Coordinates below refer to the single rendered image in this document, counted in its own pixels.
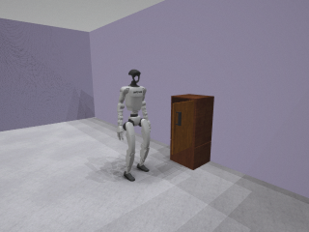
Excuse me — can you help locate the left robot upper arm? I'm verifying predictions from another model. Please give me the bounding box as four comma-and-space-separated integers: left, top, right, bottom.
141, 86, 147, 106

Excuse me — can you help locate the right robot foot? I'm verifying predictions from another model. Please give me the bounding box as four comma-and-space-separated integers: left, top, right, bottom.
124, 171, 135, 182

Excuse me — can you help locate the handle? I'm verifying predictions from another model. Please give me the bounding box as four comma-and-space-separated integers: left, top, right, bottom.
176, 111, 182, 126

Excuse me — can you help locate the robot right forearm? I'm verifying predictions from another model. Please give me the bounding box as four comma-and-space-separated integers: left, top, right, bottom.
117, 103, 124, 126

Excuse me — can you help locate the robot left forearm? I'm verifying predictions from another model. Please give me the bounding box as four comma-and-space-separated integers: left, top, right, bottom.
141, 105, 149, 120

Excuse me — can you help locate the right robot hand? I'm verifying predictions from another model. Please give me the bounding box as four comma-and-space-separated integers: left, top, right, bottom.
117, 126, 125, 141

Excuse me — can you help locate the right robot shin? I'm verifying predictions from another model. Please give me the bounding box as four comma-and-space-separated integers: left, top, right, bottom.
126, 149, 135, 174

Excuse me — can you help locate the cupboard door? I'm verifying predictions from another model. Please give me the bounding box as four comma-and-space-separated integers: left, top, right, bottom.
171, 101, 194, 155

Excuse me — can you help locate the right robot upper arm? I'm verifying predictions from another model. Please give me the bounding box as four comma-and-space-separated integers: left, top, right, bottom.
118, 86, 129, 109

